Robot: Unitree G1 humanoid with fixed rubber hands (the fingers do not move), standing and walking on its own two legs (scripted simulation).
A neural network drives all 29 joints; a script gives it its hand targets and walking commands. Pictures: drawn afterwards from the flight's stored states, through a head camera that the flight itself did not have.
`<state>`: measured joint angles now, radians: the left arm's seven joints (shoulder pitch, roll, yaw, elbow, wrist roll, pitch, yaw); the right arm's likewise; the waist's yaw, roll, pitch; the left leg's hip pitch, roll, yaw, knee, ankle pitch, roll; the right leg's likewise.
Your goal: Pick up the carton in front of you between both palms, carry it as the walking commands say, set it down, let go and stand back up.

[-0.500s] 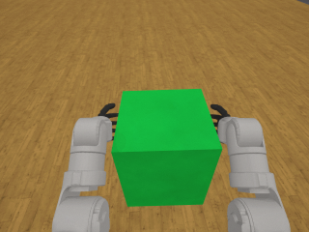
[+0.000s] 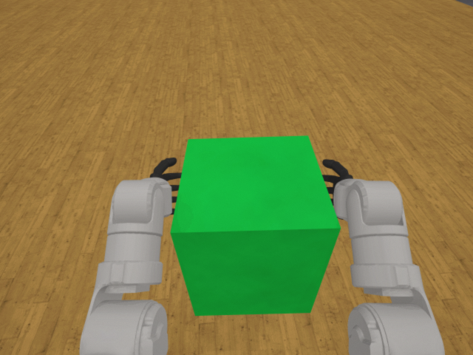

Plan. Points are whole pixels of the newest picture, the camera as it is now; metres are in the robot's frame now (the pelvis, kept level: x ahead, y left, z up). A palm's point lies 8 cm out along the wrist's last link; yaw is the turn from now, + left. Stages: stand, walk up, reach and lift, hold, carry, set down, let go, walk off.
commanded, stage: carry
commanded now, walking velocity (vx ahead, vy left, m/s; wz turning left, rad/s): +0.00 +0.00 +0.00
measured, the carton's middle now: (250, 227) +0.34 +0.00 +0.06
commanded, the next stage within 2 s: none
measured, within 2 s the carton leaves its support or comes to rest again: neither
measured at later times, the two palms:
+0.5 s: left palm (173, 134) +0.45 +0.14 +0.18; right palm (341, 130) +0.46 -0.16 +0.18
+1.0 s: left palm (174, 59) +0.75 +0.18 +0.19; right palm (296, 66) +0.71 -0.12 +0.19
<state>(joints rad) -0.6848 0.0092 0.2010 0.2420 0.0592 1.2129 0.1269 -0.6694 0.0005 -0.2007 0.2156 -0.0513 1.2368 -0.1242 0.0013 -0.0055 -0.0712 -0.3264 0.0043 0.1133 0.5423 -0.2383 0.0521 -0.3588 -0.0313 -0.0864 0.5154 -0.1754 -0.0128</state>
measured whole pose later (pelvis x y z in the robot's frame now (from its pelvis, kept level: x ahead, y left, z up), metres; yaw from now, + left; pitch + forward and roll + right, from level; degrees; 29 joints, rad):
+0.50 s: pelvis +0.09 -0.01 +0.00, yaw -1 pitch +5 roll +0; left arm -0.82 0.02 0.22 0.19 0.04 1.33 0.14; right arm -0.85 -0.06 -0.25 0.19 -0.02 1.37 -0.14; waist 0.05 0.01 -0.11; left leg -0.75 0.05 0.06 1.38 -0.44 0.05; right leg -0.25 -0.01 -0.09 0.48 -0.32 -0.05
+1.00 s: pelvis +0.34 +0.06 +0.05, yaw -2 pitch +5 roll +0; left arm -0.85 -0.02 0.31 -0.08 0.07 1.32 0.14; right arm -0.80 0.04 -0.28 -0.10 -0.04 1.31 -0.16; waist -0.06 -0.02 0.09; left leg -0.41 0.01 0.16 0.60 -0.28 0.08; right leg -0.78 -0.05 -0.03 1.14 -0.35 -0.05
